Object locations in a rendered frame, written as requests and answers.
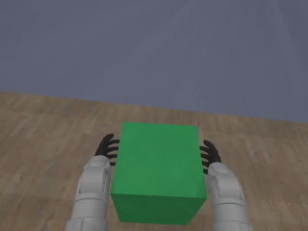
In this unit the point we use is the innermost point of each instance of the right robot hand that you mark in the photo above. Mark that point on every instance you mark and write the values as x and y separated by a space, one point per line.
213 156

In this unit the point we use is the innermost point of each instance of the robot right forearm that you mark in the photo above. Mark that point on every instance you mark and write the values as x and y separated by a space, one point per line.
227 196

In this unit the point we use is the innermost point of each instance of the robot left forearm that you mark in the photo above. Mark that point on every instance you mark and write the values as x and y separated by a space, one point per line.
92 197

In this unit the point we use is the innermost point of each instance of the carton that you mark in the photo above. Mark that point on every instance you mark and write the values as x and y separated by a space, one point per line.
158 177

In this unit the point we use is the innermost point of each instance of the left robot hand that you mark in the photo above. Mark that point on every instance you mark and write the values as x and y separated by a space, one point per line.
103 148

